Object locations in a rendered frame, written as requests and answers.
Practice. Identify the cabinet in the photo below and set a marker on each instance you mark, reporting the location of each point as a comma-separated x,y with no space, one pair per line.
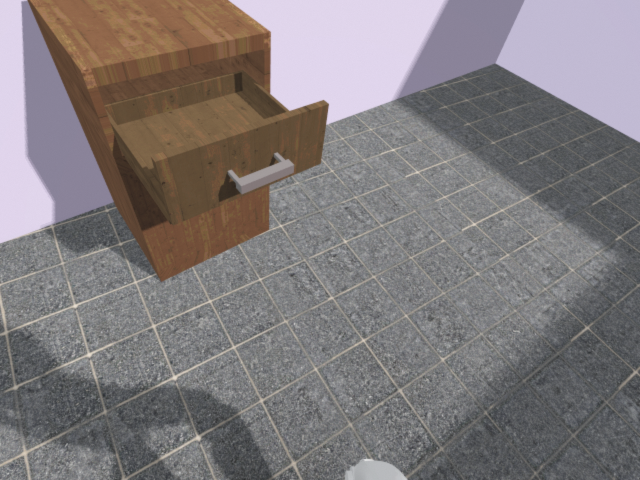
110,50

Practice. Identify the robot right thigh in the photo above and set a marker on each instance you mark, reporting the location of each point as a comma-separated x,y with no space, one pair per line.
374,470

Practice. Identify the handle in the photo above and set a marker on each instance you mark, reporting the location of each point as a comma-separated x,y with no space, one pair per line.
263,176

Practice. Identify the drawer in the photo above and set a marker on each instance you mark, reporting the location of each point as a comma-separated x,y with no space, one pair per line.
182,141

